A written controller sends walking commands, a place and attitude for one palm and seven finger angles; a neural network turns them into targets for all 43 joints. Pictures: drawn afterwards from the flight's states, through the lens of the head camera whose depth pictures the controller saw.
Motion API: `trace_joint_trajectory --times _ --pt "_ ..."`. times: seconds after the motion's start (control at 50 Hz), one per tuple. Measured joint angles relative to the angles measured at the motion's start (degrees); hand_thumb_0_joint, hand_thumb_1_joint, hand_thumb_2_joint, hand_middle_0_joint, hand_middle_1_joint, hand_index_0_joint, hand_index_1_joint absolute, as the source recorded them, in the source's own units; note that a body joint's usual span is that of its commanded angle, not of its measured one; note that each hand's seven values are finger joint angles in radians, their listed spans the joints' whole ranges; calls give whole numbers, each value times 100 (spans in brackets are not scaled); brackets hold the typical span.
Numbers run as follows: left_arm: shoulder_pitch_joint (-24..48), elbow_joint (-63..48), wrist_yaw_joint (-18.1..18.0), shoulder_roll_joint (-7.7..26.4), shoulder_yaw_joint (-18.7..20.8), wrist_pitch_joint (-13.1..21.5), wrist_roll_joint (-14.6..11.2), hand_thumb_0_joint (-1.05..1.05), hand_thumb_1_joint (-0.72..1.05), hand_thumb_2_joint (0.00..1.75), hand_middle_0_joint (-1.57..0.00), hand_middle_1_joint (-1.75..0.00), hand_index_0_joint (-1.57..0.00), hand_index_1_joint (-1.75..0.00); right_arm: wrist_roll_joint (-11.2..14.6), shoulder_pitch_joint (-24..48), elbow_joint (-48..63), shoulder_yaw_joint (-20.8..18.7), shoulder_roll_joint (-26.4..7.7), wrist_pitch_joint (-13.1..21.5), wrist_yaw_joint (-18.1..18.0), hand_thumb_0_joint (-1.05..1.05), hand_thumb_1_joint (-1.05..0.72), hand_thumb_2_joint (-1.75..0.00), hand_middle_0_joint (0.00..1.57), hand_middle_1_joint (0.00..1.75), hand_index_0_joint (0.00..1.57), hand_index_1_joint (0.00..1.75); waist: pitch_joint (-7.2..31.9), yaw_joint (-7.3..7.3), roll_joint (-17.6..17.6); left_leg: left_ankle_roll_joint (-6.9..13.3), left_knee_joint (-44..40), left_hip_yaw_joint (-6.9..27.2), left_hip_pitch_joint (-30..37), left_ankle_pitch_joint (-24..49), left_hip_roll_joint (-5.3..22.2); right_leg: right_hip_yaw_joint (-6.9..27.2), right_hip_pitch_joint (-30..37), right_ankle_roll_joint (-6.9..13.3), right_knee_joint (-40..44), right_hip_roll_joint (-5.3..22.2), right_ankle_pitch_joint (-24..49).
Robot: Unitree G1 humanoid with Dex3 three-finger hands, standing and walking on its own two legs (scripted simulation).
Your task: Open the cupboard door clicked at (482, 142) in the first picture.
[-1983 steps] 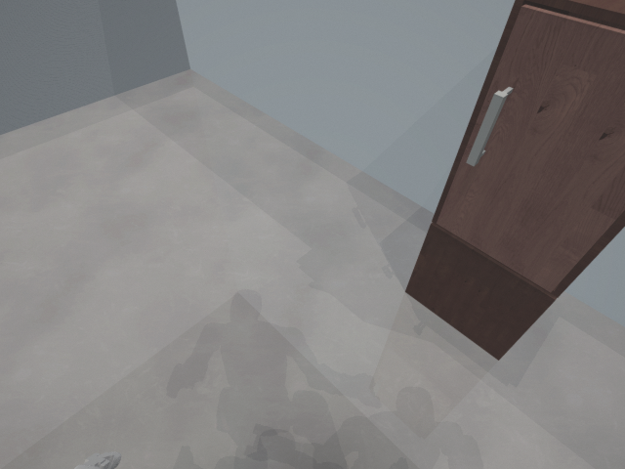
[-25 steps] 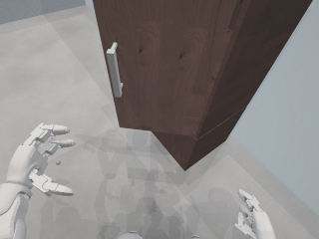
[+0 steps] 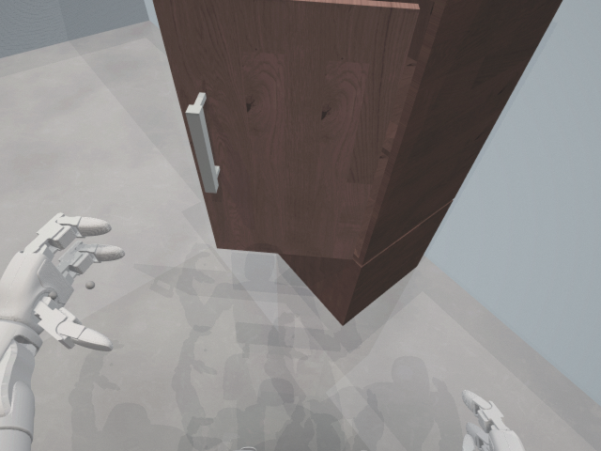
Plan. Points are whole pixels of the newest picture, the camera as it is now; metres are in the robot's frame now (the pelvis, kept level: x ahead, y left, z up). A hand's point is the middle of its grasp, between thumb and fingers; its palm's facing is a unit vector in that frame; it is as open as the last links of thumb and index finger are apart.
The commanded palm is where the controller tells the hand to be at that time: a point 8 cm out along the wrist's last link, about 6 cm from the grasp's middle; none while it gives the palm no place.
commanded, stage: raise the hand with hooked fingers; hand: left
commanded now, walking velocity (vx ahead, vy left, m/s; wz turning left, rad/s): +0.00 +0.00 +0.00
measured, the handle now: (206, 145) +0.58 +0.20 +0.05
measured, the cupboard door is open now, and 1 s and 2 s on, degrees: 47 47 47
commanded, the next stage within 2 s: move the hooked fingers beside the handle in 0.28 s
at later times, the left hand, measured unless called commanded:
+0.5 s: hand (97, 287) +0.29 +0.27 +0.07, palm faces +0.01 -1.00 -0.02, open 14.0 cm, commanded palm +0.28 +0.31 +0.07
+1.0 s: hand (126, 230) +0.38 +0.26 +0.07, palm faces -0.02 -1.00 -0.01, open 14.0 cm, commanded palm +0.36 +0.31 +0.07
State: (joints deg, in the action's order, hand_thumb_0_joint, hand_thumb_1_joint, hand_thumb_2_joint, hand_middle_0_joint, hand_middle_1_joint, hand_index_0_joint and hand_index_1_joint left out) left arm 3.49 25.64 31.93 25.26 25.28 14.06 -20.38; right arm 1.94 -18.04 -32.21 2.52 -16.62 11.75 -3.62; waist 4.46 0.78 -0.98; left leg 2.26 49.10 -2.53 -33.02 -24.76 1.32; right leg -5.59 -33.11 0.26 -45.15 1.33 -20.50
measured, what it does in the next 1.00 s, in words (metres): stands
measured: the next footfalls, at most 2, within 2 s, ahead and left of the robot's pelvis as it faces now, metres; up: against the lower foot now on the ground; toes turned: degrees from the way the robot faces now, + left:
none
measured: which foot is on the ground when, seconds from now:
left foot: down 0.00-1.00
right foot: down 0.00-1.00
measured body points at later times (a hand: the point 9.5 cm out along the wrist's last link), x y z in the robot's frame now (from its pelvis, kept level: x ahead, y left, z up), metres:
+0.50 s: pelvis -0.01 -0.01 +0.00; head +0.04 -0.01 +0.45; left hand +0.28 +0.32 +0.08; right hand +0.15 -0.26 -0.08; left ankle +0.00 +0.09 -0.70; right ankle +0.02 -0.12 -0.70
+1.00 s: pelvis +0.00 -0.01 -0.01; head +0.07 +0.00 +0.44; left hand +0.37 +0.32 +0.07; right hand +0.08 -0.28 -0.10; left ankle +0.00 +0.09 -0.70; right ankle +0.02 -0.12 -0.70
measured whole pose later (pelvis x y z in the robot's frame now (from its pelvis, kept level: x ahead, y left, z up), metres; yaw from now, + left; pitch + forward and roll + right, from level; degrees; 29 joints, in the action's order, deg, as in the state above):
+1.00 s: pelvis +0.00 -0.01 -0.01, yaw -1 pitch +13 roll -2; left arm 24.4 47.8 31.7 29.9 27.0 18.3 -16.0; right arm 1.9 -20.7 -34.2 2.4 -16.9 6.4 -3.8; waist 4.5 3.4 -0.4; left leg 1.7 51.4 -2.6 -38.9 -25.3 2.2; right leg -5.3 -39.3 1.0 -47.7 0.5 -21.0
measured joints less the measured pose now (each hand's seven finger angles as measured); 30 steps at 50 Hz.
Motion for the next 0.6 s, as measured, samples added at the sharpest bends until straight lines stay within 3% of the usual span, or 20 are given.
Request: trace_joint_trajectory --times 0.42,0.6 --pt "24 140 8 -88 -10 162 -7 -1 -50 30 -30 -120 -30 -120 10 162 8 67 78 18 -58 1 -91 -90 20 30 21 30 -31 -54 -30 -87 28 72 3 27 46 -63 3 90 -62 -46 -19" --pt "968 942 5 54 -116 188 184 -1 -50 30 -30 -120 -30 -120 24 224 -119 94 33 -17 -158 1 -91 -90 20 30 21 30 -100 -47 -6 -99 154 135 -205 26 29 -122 -177 108 -184 -22 -45"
